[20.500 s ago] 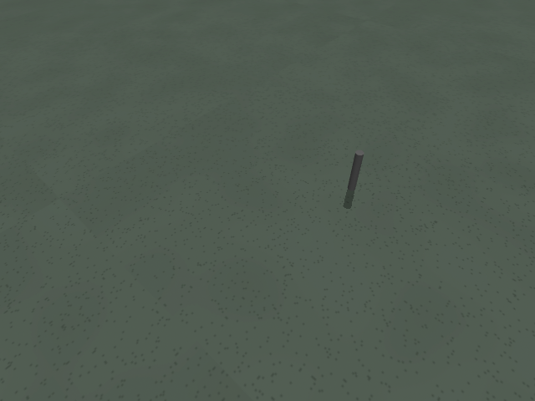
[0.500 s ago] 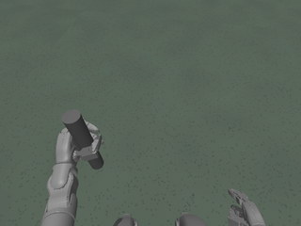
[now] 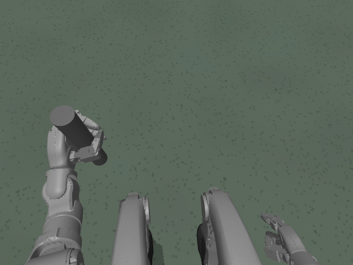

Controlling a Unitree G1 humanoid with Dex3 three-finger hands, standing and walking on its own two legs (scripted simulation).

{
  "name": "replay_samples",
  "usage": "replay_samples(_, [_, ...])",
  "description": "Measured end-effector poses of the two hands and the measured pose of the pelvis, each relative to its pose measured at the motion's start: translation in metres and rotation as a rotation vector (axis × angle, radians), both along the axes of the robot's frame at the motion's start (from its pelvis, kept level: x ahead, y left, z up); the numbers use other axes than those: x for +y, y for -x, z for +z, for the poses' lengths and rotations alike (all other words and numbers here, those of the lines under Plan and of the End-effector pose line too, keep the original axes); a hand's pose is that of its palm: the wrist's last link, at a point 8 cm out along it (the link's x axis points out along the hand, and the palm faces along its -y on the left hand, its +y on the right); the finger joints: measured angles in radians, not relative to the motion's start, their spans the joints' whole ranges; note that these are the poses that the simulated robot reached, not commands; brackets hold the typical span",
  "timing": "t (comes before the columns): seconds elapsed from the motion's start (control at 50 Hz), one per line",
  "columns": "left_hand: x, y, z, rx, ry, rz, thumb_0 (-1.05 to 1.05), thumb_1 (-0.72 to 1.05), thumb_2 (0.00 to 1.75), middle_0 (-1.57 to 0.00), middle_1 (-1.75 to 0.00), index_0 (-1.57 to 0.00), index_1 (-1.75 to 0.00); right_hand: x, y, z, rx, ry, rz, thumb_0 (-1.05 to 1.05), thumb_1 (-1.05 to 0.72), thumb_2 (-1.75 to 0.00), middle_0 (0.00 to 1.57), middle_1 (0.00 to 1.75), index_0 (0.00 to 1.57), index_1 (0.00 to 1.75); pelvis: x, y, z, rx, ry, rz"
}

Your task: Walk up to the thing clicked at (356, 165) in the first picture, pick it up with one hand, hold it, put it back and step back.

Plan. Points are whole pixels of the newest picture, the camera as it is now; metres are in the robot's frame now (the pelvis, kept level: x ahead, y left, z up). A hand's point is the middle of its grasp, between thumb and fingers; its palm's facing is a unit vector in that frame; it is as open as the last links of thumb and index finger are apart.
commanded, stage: crouch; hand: left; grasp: from the side
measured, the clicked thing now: (85, 142) +0.40 +0.21 -0.03
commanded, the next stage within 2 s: lower in 1.04 s
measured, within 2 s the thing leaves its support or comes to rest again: neither
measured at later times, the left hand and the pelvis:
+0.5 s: hand (107, 155) +0.41 +0.20 -0.19, palm faces +0.06 -1.00 -0.02, open 5.2 cm; pelvis -0.03 +0.00 -0.15, yaw -2 degrees
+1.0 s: hand (110, 159) +0.42 +0.21 -0.26, palm faces +0.04 -1.00 -0.02, open 5.2 cm; pelvis -0.03 +0.00 -0.20, yaw -6 degrees
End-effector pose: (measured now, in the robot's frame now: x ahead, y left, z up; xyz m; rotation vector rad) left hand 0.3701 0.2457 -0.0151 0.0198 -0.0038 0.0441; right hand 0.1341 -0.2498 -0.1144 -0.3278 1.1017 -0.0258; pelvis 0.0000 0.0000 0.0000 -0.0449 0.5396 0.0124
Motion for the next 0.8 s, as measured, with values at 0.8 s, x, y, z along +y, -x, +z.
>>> replay_samples(0.8, [0.014, -0.027, -0.22, 0.018, -0.002, 0.016, 0.02, 0.2, 1.13, -1.03, -1.16, -1.02, -1.15, -0.023, 0.073, -0.176, 0.205, 0.104, 0.031, 0.0, -0.89, -0.9, 0.21, 0.3, 0.2, 0.3, 0.0, 0.031, -0.189, -0.039, 0.048, -0.047])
